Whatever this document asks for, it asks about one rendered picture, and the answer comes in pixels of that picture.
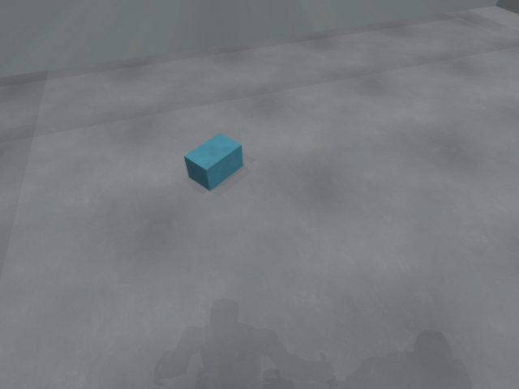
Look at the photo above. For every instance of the carton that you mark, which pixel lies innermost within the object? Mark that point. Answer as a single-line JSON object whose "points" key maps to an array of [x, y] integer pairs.
{"points": [[213, 161]]}

